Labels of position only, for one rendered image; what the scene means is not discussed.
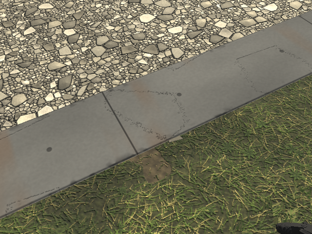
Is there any robot right hand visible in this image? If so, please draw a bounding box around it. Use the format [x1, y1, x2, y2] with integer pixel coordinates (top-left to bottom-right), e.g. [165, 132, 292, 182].
[276, 221, 312, 234]

